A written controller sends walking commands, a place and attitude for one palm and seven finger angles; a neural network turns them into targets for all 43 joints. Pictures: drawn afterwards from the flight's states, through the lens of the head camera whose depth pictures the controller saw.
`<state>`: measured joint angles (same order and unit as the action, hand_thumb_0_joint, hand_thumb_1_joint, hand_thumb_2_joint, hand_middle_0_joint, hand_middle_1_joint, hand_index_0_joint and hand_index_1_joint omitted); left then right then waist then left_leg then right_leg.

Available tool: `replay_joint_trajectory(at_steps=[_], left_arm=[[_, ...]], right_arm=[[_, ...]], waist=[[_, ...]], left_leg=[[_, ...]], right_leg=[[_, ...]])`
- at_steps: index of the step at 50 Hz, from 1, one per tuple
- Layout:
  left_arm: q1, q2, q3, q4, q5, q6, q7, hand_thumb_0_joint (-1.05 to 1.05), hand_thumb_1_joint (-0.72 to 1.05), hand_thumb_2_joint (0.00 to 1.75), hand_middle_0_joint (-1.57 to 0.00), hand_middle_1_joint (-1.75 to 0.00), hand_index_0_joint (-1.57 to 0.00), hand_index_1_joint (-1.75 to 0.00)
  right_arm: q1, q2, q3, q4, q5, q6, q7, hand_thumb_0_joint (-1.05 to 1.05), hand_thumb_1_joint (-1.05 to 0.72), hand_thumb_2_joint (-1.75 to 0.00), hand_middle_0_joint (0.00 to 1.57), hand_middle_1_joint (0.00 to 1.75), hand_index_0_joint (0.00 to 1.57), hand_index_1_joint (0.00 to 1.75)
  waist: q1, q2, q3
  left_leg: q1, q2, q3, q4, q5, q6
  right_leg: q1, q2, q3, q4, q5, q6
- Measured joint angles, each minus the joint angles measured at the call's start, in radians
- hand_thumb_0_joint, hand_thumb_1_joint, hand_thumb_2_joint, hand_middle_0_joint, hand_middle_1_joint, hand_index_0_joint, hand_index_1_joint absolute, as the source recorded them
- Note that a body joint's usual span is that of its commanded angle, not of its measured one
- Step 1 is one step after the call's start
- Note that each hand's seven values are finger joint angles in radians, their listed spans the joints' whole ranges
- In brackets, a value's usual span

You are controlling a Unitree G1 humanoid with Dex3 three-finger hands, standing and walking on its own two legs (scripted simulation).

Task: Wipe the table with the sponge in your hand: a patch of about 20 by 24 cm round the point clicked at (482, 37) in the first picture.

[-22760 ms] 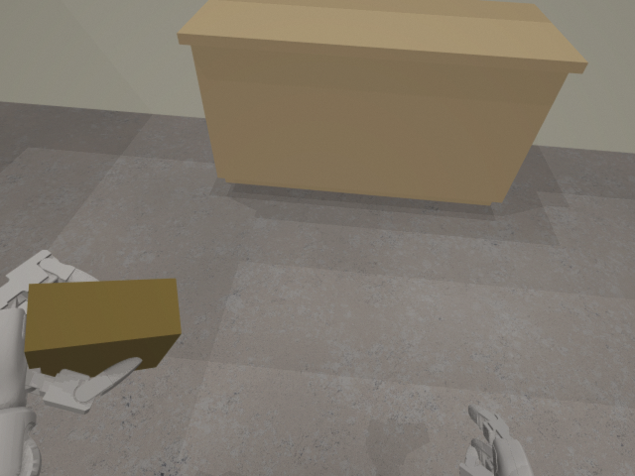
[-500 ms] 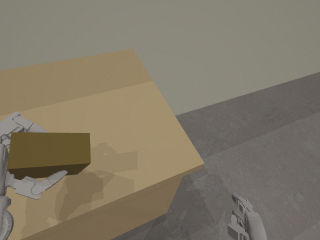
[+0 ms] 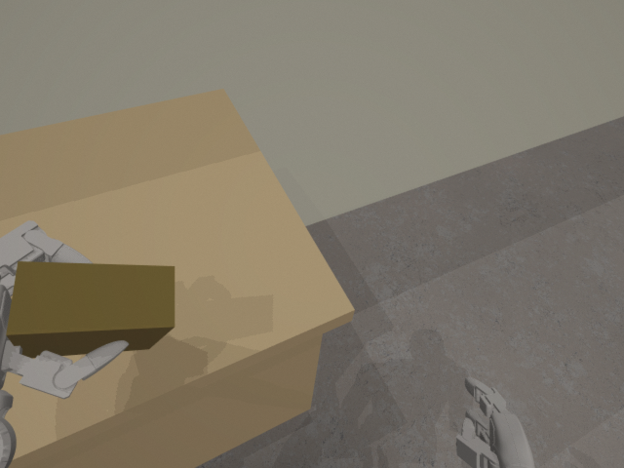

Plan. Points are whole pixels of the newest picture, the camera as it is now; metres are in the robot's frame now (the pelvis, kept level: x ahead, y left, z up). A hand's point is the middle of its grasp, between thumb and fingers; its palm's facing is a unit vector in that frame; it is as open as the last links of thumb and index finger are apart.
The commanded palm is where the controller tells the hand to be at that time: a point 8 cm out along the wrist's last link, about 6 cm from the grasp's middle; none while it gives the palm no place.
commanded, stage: shuffle to correct the standing spot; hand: left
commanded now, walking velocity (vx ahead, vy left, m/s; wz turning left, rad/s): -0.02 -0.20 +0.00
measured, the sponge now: (118, 313) +0.23 +0.21 +0.14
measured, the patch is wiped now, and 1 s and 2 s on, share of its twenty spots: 0.00 0.00 0.00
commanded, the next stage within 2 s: none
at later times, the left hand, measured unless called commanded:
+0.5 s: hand (89, 303) +0.23 +0.23 +0.16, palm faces +0.28 -0.85 -0.44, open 9.8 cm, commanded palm +0.17 +0.27 +0.18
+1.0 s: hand (78, 304) +0.23 +0.24 +0.16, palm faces +0.29 -0.85 -0.44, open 9.8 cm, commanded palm +0.16 +0.27 +0.18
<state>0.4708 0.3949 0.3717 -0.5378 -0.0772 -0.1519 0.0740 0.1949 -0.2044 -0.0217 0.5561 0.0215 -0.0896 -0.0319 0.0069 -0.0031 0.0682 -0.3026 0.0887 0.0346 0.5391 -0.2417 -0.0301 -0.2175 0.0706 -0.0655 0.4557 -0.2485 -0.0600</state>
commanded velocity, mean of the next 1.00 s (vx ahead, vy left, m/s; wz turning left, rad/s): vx -0.04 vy -0.20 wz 0.00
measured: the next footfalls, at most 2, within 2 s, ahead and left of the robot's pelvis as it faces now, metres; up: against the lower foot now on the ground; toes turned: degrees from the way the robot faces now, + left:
none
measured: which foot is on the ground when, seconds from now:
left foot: down 0.00-1.00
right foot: down 0.00-1.00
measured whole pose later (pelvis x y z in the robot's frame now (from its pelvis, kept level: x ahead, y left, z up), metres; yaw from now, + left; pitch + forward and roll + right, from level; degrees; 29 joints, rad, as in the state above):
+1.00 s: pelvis +0.00 -0.01 +0.00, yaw +0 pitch +0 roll -2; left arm 0.49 0.43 0.39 -0.57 -0.08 -0.16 0.08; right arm 0.18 -0.18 -0.02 0.55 0.02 -0.08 -0.03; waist 0.00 -0.01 0.11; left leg -0.30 0.10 0.02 0.55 -0.25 -0.04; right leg -0.21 0.08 -0.08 0.45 -0.25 -0.07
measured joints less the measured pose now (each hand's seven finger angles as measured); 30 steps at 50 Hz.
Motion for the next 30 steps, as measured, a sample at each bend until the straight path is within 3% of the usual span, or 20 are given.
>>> replay_joint_trajectory(at_steps=[10,30], left_arm=[[0.012,0.012,0.007,-0.018,-0.010,-0.002,0.005,0.00,-0.47,1.03,-0.77,-1.36,-0.76,-1.35],[0.022,0.033,0.023,-0.041,-0.008,-0.006,-0.005,0.00,-0.47,1.03,-0.77,-1.36,-0.76,-1.36]], right_arm=[[0.016,-0.014,-0.016,0.016,0.000,0.010,-0.013,0.01,-0.90,-0.89,0.20,0.30,0.20,0.30],[-0.010,0.023,0.005,-0.003,-0.003,0.011,-0.003,0.01,-0.90,-0.89,0.20,0.30,0.21,0.30]], waist=[[-0.019,-0.012,-0.007],[-0.007,-0.017,0.026]], left_leg=[[-0.009,0.010,-0.011,0.034,-0.026,-0.012],[-0.006,0.013,-0.009,0.027,-0.022,-0.016]], right_leg=[[-0.014,0.009,-0.010,0.048,-0.037,-0.017],[-0.007,0.012,-0.008,0.031,-0.027,-0.013]])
